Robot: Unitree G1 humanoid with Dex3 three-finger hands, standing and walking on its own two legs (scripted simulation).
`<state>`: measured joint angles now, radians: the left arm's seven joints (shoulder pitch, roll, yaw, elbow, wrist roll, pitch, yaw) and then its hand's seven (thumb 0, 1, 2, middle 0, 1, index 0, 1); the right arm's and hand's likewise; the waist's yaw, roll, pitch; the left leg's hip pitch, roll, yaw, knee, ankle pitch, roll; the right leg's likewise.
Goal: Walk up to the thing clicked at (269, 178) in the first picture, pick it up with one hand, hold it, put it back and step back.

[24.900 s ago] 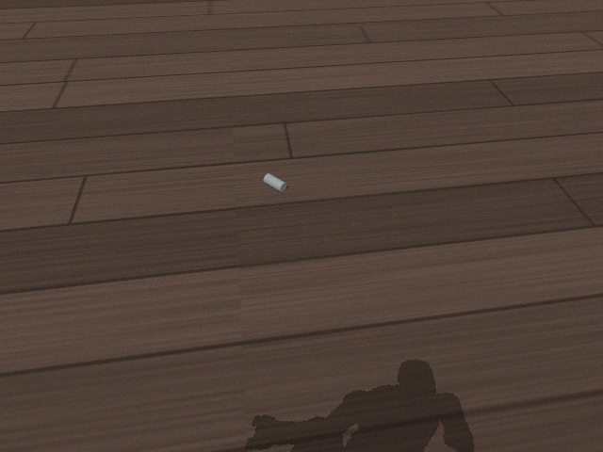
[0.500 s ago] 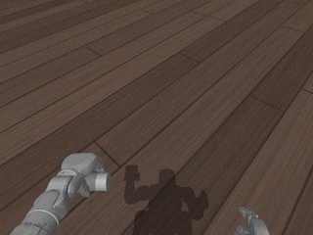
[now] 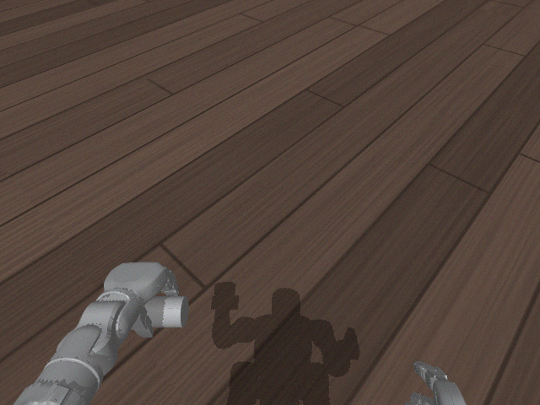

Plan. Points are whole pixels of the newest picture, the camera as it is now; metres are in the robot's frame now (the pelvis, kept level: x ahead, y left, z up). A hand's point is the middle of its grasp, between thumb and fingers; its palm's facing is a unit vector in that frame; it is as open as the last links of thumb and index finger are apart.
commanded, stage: crouch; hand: left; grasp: from above
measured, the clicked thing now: (154, 311) +0.29 +0.21 -0.09
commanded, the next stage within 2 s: lower in 1.96 s
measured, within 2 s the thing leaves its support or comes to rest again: neither
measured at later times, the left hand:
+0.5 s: hand (169, 328) +0.30 +0.22 -0.21, palm faces -0.46 +0.07 -0.88, open 7.7 cm
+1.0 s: hand (196, 341) +0.36 +0.22 -0.45, palm faces -0.51 +0.02 -0.86, open 7.8 cm
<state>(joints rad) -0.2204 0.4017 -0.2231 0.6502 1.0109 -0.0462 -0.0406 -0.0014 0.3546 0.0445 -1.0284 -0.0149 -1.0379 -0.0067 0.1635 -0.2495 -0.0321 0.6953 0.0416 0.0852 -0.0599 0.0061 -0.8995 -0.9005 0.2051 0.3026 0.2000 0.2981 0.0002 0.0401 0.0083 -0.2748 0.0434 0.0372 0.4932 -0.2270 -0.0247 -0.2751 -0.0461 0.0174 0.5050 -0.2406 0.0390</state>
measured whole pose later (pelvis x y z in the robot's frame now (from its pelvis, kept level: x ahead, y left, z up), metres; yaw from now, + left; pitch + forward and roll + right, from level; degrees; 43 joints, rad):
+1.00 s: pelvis -0.06 +0.01 -0.28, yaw -1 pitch +37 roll -4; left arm -0.76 0.47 -0.03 1.27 1.21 -0.10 0.37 -0.01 0.30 0.14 -1.04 -0.04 -1.03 -0.05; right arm 0.19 -0.22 -0.03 0.76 -0.09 -0.05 0.01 0.00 -0.90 -0.90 0.21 0.30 0.20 0.30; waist -0.19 0.04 -0.18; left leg -1.89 0.04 -0.07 1.87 -0.63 -0.02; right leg -1.84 -0.03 0.01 1.84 -0.64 0.06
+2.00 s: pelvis -0.07 +0.01 -0.42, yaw -4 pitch +36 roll -6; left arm -0.98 0.64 0.06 1.46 1.28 -0.15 0.42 0.00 0.33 0.12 -1.00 -0.06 -1.00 -0.07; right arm 0.16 -0.26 0.03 0.75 -0.15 -0.07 0.12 0.00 -0.91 -0.90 0.21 0.30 0.20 0.30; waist -0.27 0.01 -0.05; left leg -2.29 0.02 -0.14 2.31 -0.67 -0.04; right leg -2.21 0.00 0.01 2.26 -0.68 0.07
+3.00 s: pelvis -0.06 +0.01 -0.46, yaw -9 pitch +33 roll -10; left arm -1.00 0.80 0.13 1.58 1.31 -0.21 0.53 0.00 0.33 0.14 -0.98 -0.08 -0.99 -0.09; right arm 0.10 -0.29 0.14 0.74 -0.22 -0.13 0.20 0.00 -0.90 -0.90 0.21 0.30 0.20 0.30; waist -0.33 -0.06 0.09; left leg -2.37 0.02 -0.24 2.51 -0.73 -0.06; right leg -2.28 0.04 -0.05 2.40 -0.71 0.08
